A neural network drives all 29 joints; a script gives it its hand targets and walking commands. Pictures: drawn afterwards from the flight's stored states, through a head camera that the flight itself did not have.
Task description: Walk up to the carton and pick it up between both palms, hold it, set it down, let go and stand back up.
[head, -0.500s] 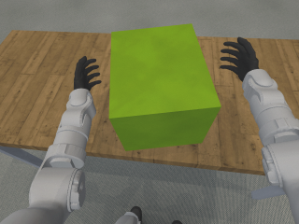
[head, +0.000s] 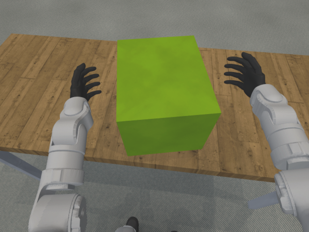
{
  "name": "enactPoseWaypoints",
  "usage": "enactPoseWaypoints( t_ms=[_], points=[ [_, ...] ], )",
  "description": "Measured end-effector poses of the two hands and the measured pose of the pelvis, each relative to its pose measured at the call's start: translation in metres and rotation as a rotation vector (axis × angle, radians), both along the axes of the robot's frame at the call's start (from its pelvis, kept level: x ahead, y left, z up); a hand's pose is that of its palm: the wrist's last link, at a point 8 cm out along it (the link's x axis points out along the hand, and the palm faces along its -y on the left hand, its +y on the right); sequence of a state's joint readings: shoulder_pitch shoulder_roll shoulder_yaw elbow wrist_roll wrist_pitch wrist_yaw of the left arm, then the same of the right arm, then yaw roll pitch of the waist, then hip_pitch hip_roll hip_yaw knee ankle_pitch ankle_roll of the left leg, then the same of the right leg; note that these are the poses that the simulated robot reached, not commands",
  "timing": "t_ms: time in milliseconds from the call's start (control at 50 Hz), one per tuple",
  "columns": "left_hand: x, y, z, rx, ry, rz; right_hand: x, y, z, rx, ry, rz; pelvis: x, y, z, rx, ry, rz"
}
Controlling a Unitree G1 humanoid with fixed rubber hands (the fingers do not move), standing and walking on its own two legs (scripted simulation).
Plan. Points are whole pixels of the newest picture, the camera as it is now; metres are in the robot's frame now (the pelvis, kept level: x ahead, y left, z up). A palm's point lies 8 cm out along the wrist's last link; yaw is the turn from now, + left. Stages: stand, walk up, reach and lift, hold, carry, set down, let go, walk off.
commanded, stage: set down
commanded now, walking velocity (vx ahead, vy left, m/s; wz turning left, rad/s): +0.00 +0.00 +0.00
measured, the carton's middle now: (160, 96) +0.47 +0.05 +0.03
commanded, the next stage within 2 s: none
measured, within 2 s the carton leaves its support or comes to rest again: neither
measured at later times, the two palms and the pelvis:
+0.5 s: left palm (84, 116) +0.34 +0.22 +0.09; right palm (264, 114) +0.39 -0.21 +0.08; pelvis +0.01 +0.00 +0.01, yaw -1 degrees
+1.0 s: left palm (88, 146) +0.28 +0.20 +0.05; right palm (272, 151) +0.31 -0.23 +0.05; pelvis +0.02 +0.00 +0.01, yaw -2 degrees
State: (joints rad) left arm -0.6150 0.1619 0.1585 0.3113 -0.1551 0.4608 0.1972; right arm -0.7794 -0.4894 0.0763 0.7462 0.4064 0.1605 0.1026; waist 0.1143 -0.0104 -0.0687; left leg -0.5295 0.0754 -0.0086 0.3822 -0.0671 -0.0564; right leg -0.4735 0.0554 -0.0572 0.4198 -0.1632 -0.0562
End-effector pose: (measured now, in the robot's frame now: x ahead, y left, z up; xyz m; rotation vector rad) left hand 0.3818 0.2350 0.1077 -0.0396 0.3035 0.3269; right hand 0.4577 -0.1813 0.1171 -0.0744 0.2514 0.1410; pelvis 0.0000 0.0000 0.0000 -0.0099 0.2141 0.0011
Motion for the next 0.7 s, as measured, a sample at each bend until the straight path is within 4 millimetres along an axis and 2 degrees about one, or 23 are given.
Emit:
enactPoseWaypoints(
  t_ms=[140, 300, 480, 700],
  points=[
    [-0.019, -0.002, -0.006, 0.008, 0.008, -0.009, -0.019, -0.011, -0.009, 0.005, -0.002, -0.010, 0.003, 0.003, 0.001, 0.001, -0.036, 0.005],
    [-0.028, -0.010, -0.007, 0.017, 0.006, -0.037, -0.039, -0.025, -0.016, 0.011, -0.008, -0.008, 0.005, 0.005, 0.003, 0.007, -0.066, -0.011],
    [-0.041, -0.019, -0.014, 0.012, 0.007, -0.042, -0.062, -0.030, -0.032, 0.019, -0.007, 0.001, 0.011, 0.004, 0.005, 0.014, -0.093, -0.023],
    [-0.064, -0.025, -0.032, 0.016, 0.025, -0.037, -0.087, -0.037, -0.047, 0.019, -0.011, -0.008, 0.013, 0.001, 0.007, 0.018, -0.114, -0.028]
  ],
)
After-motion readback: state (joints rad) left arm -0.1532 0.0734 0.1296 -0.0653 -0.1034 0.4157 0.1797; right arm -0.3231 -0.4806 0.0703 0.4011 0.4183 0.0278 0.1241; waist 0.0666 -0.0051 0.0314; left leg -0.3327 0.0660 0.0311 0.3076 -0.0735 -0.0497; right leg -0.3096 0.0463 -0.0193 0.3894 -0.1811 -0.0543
